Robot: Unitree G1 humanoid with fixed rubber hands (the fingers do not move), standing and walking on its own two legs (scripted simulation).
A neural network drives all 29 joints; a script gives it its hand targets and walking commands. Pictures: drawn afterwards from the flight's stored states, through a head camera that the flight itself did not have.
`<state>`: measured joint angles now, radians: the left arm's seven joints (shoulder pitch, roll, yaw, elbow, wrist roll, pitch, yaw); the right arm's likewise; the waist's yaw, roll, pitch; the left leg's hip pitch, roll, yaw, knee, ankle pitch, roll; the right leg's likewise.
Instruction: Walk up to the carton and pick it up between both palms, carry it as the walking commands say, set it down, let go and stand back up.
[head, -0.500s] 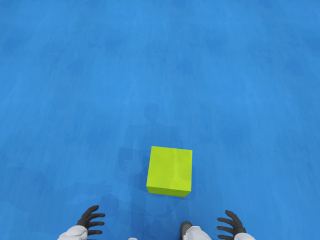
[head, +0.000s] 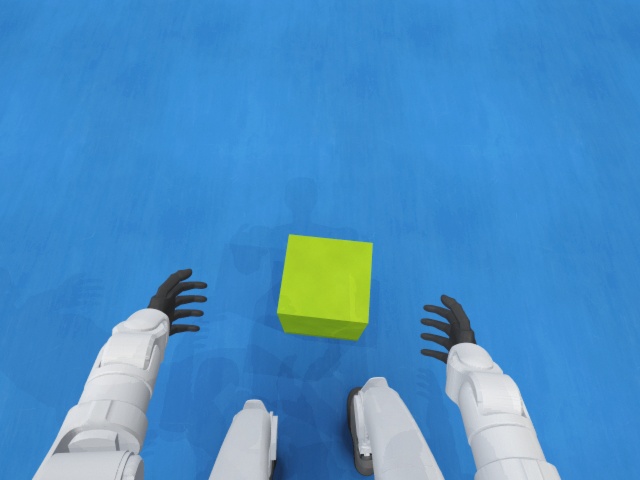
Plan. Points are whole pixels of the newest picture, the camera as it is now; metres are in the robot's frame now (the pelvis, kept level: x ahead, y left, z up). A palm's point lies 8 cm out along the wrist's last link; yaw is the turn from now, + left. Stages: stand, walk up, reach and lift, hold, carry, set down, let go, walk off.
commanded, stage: reach and lift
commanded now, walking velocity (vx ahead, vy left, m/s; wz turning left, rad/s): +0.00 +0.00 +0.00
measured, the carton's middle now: (325, 291) +0.50 -0.04 -0.57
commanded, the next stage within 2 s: none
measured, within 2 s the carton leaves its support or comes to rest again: neither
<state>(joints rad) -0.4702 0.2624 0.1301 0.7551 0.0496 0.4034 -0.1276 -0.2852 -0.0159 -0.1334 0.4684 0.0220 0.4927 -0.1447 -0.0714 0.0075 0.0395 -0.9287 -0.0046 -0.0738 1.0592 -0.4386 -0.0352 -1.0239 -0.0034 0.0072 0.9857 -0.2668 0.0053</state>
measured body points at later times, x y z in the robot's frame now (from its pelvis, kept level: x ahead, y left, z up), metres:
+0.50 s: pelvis +0.01 +0.01 -0.04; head +0.26 +0.01 +0.34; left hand +0.50 +0.18 -0.14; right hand +0.43 -0.22 -0.14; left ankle +0.04 +0.15 -0.66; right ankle +0.11 -0.12 -0.66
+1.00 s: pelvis +0.01 +0.02 -0.08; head +0.32 +0.02 +0.25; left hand +0.53 +0.17 -0.21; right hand +0.46 -0.22 -0.21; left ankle +0.04 +0.15 -0.66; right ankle +0.11 -0.12 -0.66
